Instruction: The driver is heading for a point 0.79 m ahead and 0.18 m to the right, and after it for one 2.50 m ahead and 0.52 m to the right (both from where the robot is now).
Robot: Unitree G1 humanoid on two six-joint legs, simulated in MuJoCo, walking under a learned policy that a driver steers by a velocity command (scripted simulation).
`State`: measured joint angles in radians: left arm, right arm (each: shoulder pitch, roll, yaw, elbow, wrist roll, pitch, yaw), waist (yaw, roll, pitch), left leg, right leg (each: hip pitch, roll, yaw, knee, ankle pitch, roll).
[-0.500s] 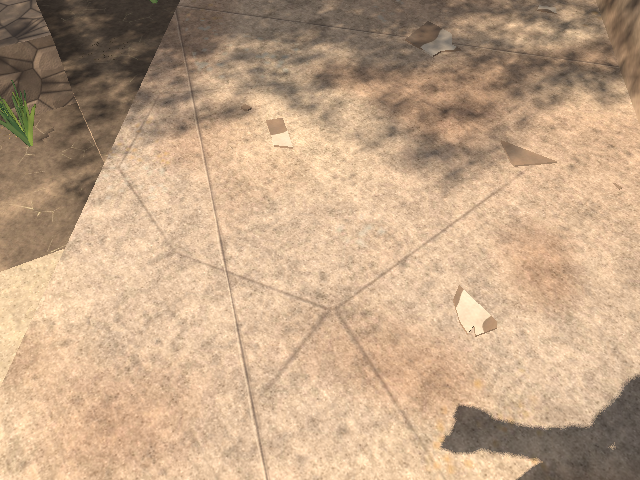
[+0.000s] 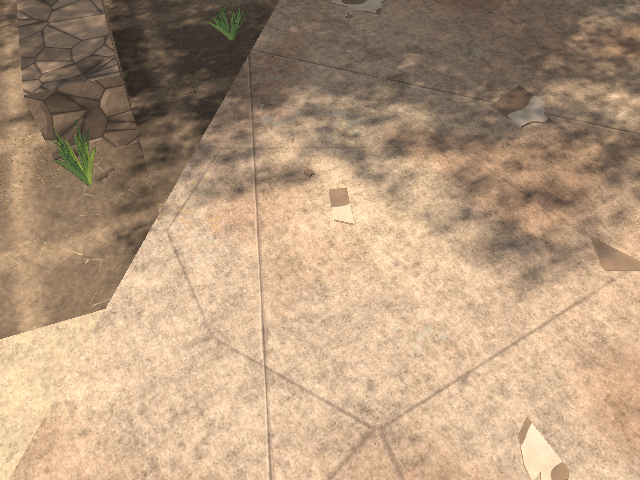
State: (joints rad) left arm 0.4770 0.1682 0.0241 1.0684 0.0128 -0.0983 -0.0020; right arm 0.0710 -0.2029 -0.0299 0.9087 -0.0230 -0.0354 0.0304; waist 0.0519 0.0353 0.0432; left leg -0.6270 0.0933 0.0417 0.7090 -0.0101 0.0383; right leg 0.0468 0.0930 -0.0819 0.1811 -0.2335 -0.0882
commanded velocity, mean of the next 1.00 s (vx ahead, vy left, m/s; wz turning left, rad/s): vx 0.50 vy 0.00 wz -0.35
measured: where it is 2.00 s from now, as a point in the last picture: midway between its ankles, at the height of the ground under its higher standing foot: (452, 280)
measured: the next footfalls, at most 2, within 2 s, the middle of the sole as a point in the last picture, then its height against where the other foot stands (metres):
left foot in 0.14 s outside the picture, level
right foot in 0.72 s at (395, 470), level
